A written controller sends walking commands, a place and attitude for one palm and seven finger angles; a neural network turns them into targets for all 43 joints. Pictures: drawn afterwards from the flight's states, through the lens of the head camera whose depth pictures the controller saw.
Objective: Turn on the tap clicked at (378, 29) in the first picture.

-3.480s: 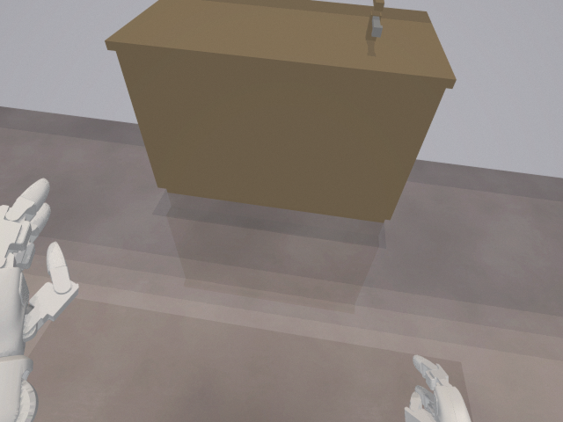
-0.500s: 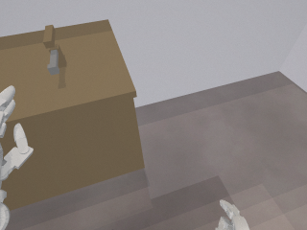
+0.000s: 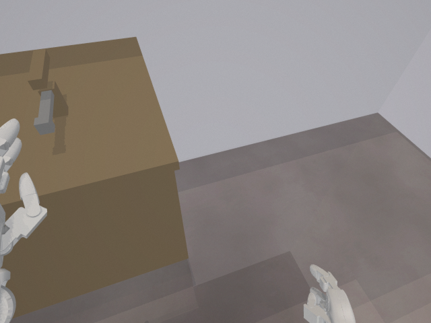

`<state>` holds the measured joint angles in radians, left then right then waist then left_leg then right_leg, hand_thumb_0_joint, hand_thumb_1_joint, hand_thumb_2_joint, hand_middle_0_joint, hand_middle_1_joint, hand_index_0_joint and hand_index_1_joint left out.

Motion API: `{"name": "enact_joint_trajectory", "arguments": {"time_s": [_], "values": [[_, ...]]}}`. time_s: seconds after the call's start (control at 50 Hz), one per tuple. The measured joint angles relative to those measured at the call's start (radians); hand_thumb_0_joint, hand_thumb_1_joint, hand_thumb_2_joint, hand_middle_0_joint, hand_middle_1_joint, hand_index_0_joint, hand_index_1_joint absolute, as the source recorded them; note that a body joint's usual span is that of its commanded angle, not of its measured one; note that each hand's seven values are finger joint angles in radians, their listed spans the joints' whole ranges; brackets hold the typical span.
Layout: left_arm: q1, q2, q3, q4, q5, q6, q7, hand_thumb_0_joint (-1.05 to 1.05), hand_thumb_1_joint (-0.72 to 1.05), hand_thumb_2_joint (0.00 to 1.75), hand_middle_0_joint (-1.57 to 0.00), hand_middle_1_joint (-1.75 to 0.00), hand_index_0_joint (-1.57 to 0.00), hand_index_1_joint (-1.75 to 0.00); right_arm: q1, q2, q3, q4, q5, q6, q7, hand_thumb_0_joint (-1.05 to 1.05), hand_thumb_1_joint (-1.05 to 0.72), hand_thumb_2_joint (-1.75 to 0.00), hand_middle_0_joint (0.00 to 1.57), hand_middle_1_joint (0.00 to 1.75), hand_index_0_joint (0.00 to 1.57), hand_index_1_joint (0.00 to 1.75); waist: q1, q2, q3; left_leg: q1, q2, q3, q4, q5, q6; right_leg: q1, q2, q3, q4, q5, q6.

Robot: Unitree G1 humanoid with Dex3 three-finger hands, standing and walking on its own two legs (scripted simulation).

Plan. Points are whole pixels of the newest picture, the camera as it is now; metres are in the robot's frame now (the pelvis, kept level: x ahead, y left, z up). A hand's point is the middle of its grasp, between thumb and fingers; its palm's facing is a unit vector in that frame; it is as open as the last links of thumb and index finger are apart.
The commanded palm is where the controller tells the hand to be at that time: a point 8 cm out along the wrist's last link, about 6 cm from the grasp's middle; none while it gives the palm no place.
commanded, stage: come to a stop and stand still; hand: left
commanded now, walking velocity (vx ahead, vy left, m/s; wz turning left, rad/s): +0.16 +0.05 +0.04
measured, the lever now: (44, 125) +0.47 +0.39 +0.09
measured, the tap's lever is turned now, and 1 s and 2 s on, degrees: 0 0 0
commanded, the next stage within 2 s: look again from close up in 1.00 s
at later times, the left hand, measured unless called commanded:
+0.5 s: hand (52, 190) +0.25 +0.24 +0.18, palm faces +0.37 -0.83 -0.42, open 7.4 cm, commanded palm +0.19 +0.28 +0.18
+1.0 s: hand (67, 220) +0.22 +0.21 +0.16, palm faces +0.37 -0.85 -0.38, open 7.4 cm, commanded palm +0.16 +0.25 +0.18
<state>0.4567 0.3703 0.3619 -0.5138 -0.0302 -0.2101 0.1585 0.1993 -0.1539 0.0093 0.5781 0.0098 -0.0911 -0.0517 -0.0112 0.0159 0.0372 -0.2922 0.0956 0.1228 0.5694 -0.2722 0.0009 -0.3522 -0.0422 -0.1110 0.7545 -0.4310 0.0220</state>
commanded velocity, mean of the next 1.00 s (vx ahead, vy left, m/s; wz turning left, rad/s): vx -0.06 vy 0.00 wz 0.00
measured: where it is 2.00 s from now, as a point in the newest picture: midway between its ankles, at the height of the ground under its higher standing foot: outside the picture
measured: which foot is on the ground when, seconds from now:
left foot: down 0.00-1.00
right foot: up 0.00-0.04, down 0.06-0.32, up 0.34-0.58, down 0.60-1.00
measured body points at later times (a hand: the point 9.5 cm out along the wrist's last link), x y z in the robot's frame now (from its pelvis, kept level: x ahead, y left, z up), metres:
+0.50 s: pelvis +0.03 +0.00 +0.01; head +0.06 +0.02 +0.46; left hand +0.23 +0.28 +0.20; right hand +0.21 -0.22 -0.07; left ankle +0.06 +0.10 -0.73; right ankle +0.01 -0.12 -0.71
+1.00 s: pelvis +0.00 -0.02 +0.00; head -0.01 -0.02 +0.45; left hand +0.19 +0.25 +0.18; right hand +0.13 -0.28 -0.09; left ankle +0.06 +0.10 -0.73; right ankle +0.01 -0.12 -0.73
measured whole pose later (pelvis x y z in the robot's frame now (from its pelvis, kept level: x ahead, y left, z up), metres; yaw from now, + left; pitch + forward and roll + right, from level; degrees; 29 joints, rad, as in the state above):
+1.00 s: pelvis +0.00 -0.02 +0.00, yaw -2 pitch -2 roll -1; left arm 0.46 0.35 0.31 -0.41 -0.03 -0.17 0.15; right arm 0.26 -0.23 0.00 0.62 0.00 -0.06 -0.09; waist -0.01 0.03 0.00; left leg -0.29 0.04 0.03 0.50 -0.18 0.00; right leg -0.22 0.03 -0.08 0.46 -0.22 -0.04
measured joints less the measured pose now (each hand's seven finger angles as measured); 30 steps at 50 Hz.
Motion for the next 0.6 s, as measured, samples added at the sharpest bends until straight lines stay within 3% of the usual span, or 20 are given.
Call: {"name": "enact_joint_trajectory", "arguments": {"time_s": [0.04, 0.08, 0.18, 0.24, 0.3, 0.36, 0.4, 0.44, 0.54, 0.6], "values": [[0.025, 0.012, -0.003, -0.015, 0.003, 0.001, -0.002, 0.01, 0.89, 0.9, -0.21, -0.3, -0.21, -0.31, 0.01, 0.012, 0.014, -0.003, 0.001, -0.002, 0.001, 0.01, -0.91, -0.9, 0.2, 0.3, 0.2, 0.3, 0.008, 0.006, 0.002, -0.001, 0.002, -0.002, 0.031, -0.026, -0.012, 0.045, 0.0, -0.015, -0.138, 0.064, -0.001], [0.025, 0.014, -0.007, -0.012, 0.01, -0.001, -0.003, 0.01, 0.89, 0.9, -0.21, -0.3, -0.21, -0.31, 0.011, 0.009, 0.021, 0.006, -0.001, 0.005, -0.002, 0.01, -0.9, -0.9, 0.2, 0.3, 0.2, 0.3, 0.016, 0.023, 0.007, -0.013, 0.008, -0.011, 0.093, -0.07, -0.016, 0.059, 0.004, -0.022, -0.161, 0.162, -0.024], [-0.013, -0.029, -0.024, 0.039, 0.007, 0.01, -0.005, 0.01, 0.89, 0.9, -0.21, -0.3, -0.22, -0.31, -0.012, -0.032, 0.015, 0.069, -0.002, 0.036, -0.003, 0.01, -0.91, -0.9, 0.2, 0.3, 0.21, 0.3, 0.025, 0.03, 0.016, -0.071, -0.057, -0.064, 0.293, -0.206, -0.025, 0.08, -0.013, -0.021, -0.144, 0.103, -0.041], [-0.004, -0.03, -0.014, 0.038, 0.015, 0.011, 0.001, 0.01, 0.89, 0.9, -0.21, -0.3, -0.22, -0.31, -0.025, -0.051, 0.01, 0.055, -0.006, 0.052, -0.013, 0.01, -0.91, -0.9, 0.2, 0.3, 0.2, 0.3, 0.013, 0.008, 0.034, -0.058, -0.075, -0.053, 0.205, -0.165, -0.026, 0.1, -0.025, -0.017, -0.174, 0.116, -0.031], [0.017, -0.02, -0.013, -0.007, 0.016, 0.017, 0.007, 0.01, 0.89, 0.9, -0.21, -0.3, -0.22, -0.31, -0.03, -0.072, -0.006, 0.017, -0.009, 0.056, -0.024, 0.01, -0.91, -0.9, 0.2, 0.3, 0.2, 0.3, 0.004, 0.0, 0.048, -0.007, -0.075, -0.042, 0.02, 0.022, -0.016, 0.102, -0.021, -0.019, -0.161, 0.107, -0.017], [0.02, 0.008, -0.009, -0.03, 0.011, 0.016, 0.007, 0.01, 0.89, 0.9, -0.21, -0.3, -0.22, -0.31, -0.036, -0.057, -0.024, 0.001, -0.009, 0.054, -0.029, 0.01, -0.91, -0.9, 0.2, 0.3, 0.2, 0.3, 0.021, -0.048, 0.05, 0.016, -0.091, -0.009, -0.007, 0.012, 0.033, 0.076, -0.03, 0.031, -0.094, 0.051, -0.003], [0.016, 0.018, -0.009, -0.028, 0.014, 0.011, 0.005, 0.01, 0.89, 0.9, -0.21, -0.3, -0.22, -0.31, -0.033, -0.047, -0.026, -0.012, -0.015, 0.036, -0.021, 0.01, -0.91, -0.9, 0.2, 0.3, 0.2, 0.3, 0.018, -0.047, 0.044, 0.021, -0.084, -0.013, -0.033, 0.013, 0.04, 0.049, -0.006, 0.055, -0.014, -0.023, -0.004], [0.009, 0.022, -0.011, -0.029, 0.014, 0.012, 0.004, 0.01, 0.89, 0.9, -0.21, -0.3, -0.22, -0.31, -0.029, -0.039, -0.022, -0.019, -0.014, 0.017, -0.006, 0.01, -0.91, -0.9, 0.2, 0.3, 0.2, 0.3, 0.016, -0.036, 0.041, 0.029, -0.072, -0.023, -0.063, 0.034, 0.037, 0.047, 0.016, 0.057, -0.005, -0.014, -0.006], [0.026, 0.026, -0.006, -0.031, -0.001, 0.02, -0.002, 0.01, 0.89, 0.9, -0.21, -0.3, -0.21, -0.31, -0.022, -0.015, 0.006, -0.028, -0.013, -0.003, 0.014, 0.01, -0.91, -0.9, 0.2, 0.3, 0.2, 0.3, 0.016, -0.02, 0.022, 0.032, -0.047, -0.023, -0.102, 0.068, 0.02, 0.092, 0.041, 0.042, -0.152, 0.052, -0.002], [0.032, 0.028, -0.005, -0.009, -0.002, 0.029, -0.005, 0.01, 0.89, 0.9, -0.21, -0.3, -0.21, -0.31, -0.017, -0.007, 0.021, -0.026, -0.011, -0.002, 0.01, 0.01, -0.91, -0.9, 0.2, 0.3, 0.2, 0.3, 0.018, -0.018, 0.012, 0.011, -0.045, -0.017, -0.075, 0.064, 0.008, 0.142, 0.039, 0.039, -0.286, 0.173, -0.009]]}}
